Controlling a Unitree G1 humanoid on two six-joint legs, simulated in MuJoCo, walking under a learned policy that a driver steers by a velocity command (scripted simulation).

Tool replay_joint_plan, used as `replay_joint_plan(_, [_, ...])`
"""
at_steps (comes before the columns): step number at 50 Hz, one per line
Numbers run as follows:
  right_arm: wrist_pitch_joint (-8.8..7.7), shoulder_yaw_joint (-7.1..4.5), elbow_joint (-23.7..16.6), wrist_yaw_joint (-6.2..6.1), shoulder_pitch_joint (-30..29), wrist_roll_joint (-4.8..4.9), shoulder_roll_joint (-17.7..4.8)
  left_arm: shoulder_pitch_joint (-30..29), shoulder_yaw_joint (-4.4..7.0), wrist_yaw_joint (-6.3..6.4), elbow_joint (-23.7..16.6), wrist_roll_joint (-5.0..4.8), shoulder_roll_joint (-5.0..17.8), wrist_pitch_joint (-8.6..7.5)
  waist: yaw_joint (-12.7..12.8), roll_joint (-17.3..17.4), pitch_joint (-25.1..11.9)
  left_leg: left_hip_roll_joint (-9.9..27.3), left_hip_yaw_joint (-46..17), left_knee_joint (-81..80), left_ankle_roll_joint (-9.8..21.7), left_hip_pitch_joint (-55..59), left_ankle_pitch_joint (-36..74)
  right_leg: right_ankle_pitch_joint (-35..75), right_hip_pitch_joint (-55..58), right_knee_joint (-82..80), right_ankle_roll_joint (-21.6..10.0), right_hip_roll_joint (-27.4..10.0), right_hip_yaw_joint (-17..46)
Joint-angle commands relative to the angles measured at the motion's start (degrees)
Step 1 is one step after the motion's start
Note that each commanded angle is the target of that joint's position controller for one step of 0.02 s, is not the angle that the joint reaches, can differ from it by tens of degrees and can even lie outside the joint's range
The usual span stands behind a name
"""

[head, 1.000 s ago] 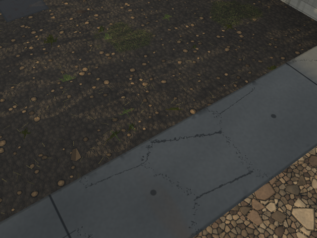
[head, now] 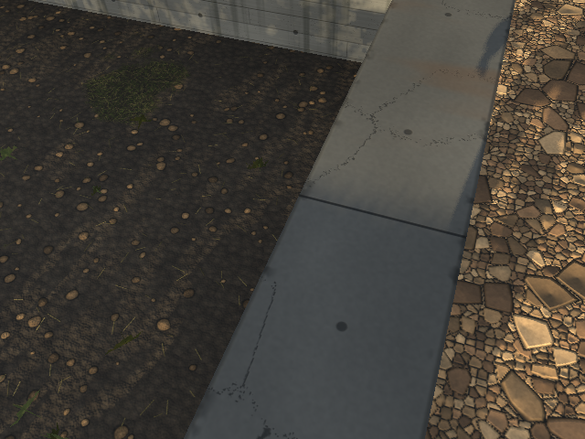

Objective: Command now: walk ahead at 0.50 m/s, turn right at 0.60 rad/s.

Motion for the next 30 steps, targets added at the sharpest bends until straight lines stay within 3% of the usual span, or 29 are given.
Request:
replay_joint_plan(1, [0.09, -2.97, -3.44, -0.14, -2.11, 1.43, -11.46, -7.92, 0.24, -1.02, -6.07, -0.15, 2.76, -1.29, -0.57, 5.47, 2.59, 17.00, -5.33, -7.05, 9.70, 0.44, 17.24, -0.97, 0.86, -5.78, -1.71, 0.59, -3.50])
replay_joint_plan(3, [0.85, -3.32, -3.08, -0.32, -2.47, 2.14, -12.73, -6.87, 1.03, -1.26, -6.35, 0.09, 4.35, -1.15, 1.13, 5.95, 1.29, 17.66, -3.56, -2.29, 8.42, 3.80, 28.80, -5.63, 4.11, -8.50, -3.91, 2.82, -5.54])
replay_joint_plan(4, [1.30, -3.38, -3.19, -0.51, -3.52, 2.36, -13.15, -2.71, 2.03, -1.20, -5.43, 0.21, 6.01, -1.13, 3.91, 6.28, -1.82, 16.79, -1.74, 4.31, 7.32, 4.34, 38.61, -5.90, 10.23, -10.30, -5.34, 5.07, -7.13])
replay_joint_plan(5, [1.60, -2.99, -3.47, -0.70, -4.70, 2.65, -12.17, 6.30, 3.82, -0.87, -2.77, 0.14, 8.82, -1.19, 8.94, 4.86, -6.96, 14.37, 1.04, 16.02, 5.44, 0.82, 43.23, -1.73, 23.19, -13.31, -7.10, 8.27, -8.52])
replay_joint_plan(6, [1.47, -1.81, -4.43, -1.01, -4.40, 1.67, -9.42, 16.01, 5.94, 0.03, -0.49, -0.30, 13.91, -1.06, 13.06, -0.55, -12.32, 11.45, 2.17, 33.27, 2.10, -10.71, 30.36, -2.39, 38.93, -16.32, -10.57, 4.39, 0.96])
replay_joint_plan(7, [0.38, 0.79, -7.87, -0.88, -0.21, -0.67, -1.09, 15.22, 6.43, 0.40, -0.82, -0.76, 20.21, -1.75, 6.62, -15.67, -15.57, -0.01, -2.03, 53.60, -2.30, -34.00, -16.56, -13.12, 53.12, -22.53, -20.88, -9.91, 32.31])
replay_joint_plan(8, [-1.44, 0.54, -9.28, -0.48, -6.58, 1.51, -4.98, 15.31, 4.94, -0.52, -1.87, -0.57, 15.81, -2.78, 10.66, -8.67, -19.50, -2.02, -14.49, 59.07, -1.87, -41.84, -19.65, -23.88, 54.48, -31.96, -23.21, -13.00, 43.74])
replay_joint_plan(9, [-2.71, -0.45, -10.45, 0.22, -10.27, 4.24, -8.29, 13.35, 3.57, -0.94, -0.76, 0.67, 11.16, -3.53, 10.37, -5.60, -9.98, 0.50, -14.84, 58.66, 0.26, -47.21, -14.48, -19.10, 50.07, -32.52, -21.18, -11.65, 36.43])
replay_joint_plan(10, [-3.57, -0.21, -10.12, 0.36, -9.97, 3.54, -7.54, 10.33, 2.96, -1.05, -0.63, 0.74, 9.68, -3.95, 8.20, -4.02, -6.71, 3.21, -15.21, 54.25, 1.53, -45.29, -9.84, -12.85, 44.25, -31.39, -19.45, -9.48, 29.98])
replay_joint_plan(11, [-3.89, -0.43, -9.70, 0.24, -9.95, 1.72, -7.66, 6.29, 2.39, -1.01, -1.37, 0.70, 7.93, -3.98, 6.46, -2.25, -4.95, 4.77, -15.39, 50.03, 1.62, -41.56, -6.81, -5.81, 38.54, -30.73, -17.87, -7.21, 24.77])
replay_joint_plan(12, [-3.73, -0.80, -9.57, 0.35, -8.98, 1.02, -7.98, 3.64, 1.98, -0.74, -2.38, 1.19, 7.09, -4.06, 4.73, -2.80, -4.85, 5.41, -15.76, 47.97, 1.39, -37.45, -4.48, -0.80, 34.45, -31.19, -17.40, -5.41, 21.58])
replay_joint_plan(14, [-2.95, -0.94, -9.51, 0.59, -7.92, 0.58, -7.45, 1.80, 1.86, -0.08, -3.04, 1.28, 7.32, -4.26, 3.32, -1.87, -5.05, 4.96, -14.98, 43.82, -0.01, -34.24, -2.93, 6.41, 31.06, -32.13, -17.70, -4.44, 18.89])
replay_joint_plan(16, [-2.20, -0.53, -9.80, 0.55, -9.92, -0.35, -5.79, 2.65, 2.02, 0.86, -2.24, 1.18, 8.31, -4.14, 3.73, -0.49, -4.57, 3.59, -13.75, 38.84, -1.82, -33.62, 0.99, 10.22, 28.56, -32.01, -17.56, -3.03, 15.60])
replay_joint_plan(19, [-1.98, 0.48, -11.62, 0.49, -15.62, -0.13, -3.04, 4.85, 1.96, 2.19, -1.35, 1.08, 8.37, -3.25, 5.77, -3.00, -1.69, 1.52, -13.39, 28.42, -3.27, -32.78, 10.41, 8.72, 25.62, -31.30, -15.91, -0.51, 13.50])
replay_joint_plan(22, [-2.39, 0.52, -13.12, 0.88, -20.40, 0.53, -2.94, 7.45, 1.98, 2.65, -0.51, 0.91, 8.50, -2.45, 7.84, -3.31, -1.19, -0.60, -14.02, 20.52, -3.06, -30.90, 16.66, 7.86, 25.89, -28.88, -14.93, -0.33, 14.90])
replay_joint_plan(26, [-3.15, -0.08, -13.62, 2.08, -20.65, 1.61, -4.04, 8.72, 1.53, 3.06, 0.17, 0.99, 7.68, -2.41, 7.73, -3.53, -0.16, -0.62, -14.68, 14.82, -1.24, -27.09, 17.01, 5.43, 27.48, -25.71, -13.63, -3.02, 18.04])
replay_joint_plan(28, [-3.59, -0.57, -13.04, 2.25, -17.14, 1.40, -4.36, 7.15, 1.57, 2.91, -0.05, 1.02, 7.82, -2.52, 5.36, -4.94, -0.39, -1.44, -12.56, 12.93, 0.89, -21.90, 13.80, 9.40, 27.34, -22.00, -12.45, -2.71, 18.56])
replay_joint_plan(29, [-3.80, -1.27, -11.39, 1.91, -11.87, 0.87, -5.57, 6.34, 1.06, 2.64, 0.11, 1.02, 6.65, -2.71, 2.77, -4.06, -2.49, -2.80, -10.79, 10.56, 2.32, -14.70, 14.21, 17.59, 26.73, -15.91, -11.54, -0.09, 16.95])
replay_joint_plan(30, [-4.12, -2.10, -9.81, 1.84, -2.83, 0.26, -7.04, 5.88, 0.25, 2.36, -0.20, 1.26, 4.20, -3.07, -1.73, -2.65, -8.21, 1.10, -14.24, 11.18, 4.89, -1.82, 16.86, 18.47, 21.78, -3.41, -9.38, 3.56, 13.99])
